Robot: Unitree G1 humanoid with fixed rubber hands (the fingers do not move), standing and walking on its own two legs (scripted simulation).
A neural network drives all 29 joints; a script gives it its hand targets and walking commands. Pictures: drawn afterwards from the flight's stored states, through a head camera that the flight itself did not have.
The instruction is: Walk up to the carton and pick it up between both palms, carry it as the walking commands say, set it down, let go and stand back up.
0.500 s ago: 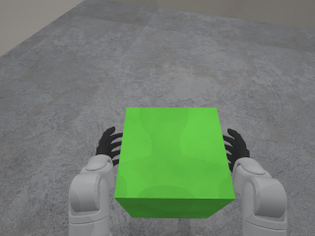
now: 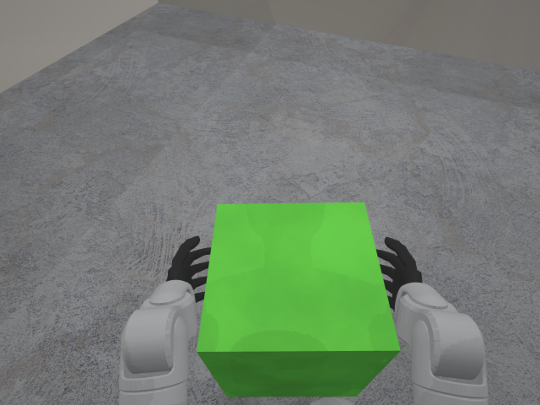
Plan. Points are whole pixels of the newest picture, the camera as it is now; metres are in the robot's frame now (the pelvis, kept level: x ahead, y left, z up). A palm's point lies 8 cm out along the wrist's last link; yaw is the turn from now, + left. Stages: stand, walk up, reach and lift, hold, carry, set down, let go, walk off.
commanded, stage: carry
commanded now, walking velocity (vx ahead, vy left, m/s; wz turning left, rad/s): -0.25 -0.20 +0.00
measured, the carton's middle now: (291, 306) +0.27 +0.00 +0.00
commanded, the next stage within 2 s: none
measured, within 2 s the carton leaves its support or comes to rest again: neither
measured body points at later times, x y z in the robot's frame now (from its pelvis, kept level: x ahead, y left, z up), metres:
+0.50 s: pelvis -0.13 -0.16 +0.00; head -0.12 -0.17 +0.45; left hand +0.15 -0.02 +0.07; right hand +0.14 -0.32 +0.07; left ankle -0.17 -0.06 -0.67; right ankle -0.04 -0.23 -0.73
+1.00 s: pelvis -0.29 -0.31 -0.01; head -0.28 -0.32 +0.44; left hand +0.00 -0.17 +0.07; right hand -0.01 -0.47 +0.06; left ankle -0.22 -0.11 -0.72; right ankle -0.26 -0.45 -0.74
